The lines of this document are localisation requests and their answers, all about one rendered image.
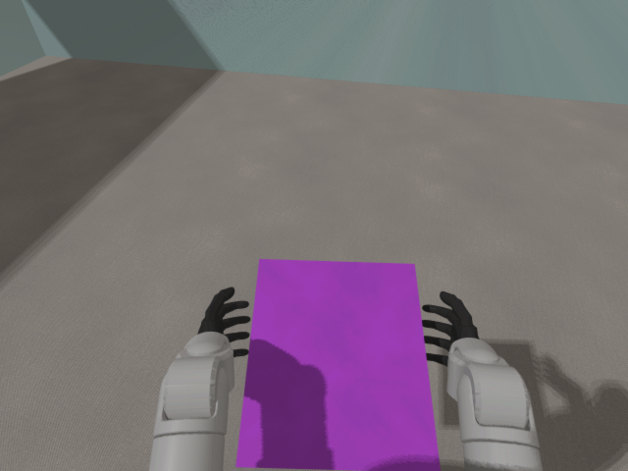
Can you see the right robot hand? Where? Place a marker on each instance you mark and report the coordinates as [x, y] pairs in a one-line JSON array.
[[461, 320]]

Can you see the left robot hand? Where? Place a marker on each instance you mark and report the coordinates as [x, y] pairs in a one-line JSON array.
[[214, 322]]

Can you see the carton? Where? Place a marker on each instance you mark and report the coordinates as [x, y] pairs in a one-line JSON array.
[[337, 375]]

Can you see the left robot forearm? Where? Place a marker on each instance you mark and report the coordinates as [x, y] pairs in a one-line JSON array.
[[192, 412]]

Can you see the right robot forearm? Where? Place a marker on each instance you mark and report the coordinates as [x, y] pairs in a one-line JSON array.
[[496, 419]]

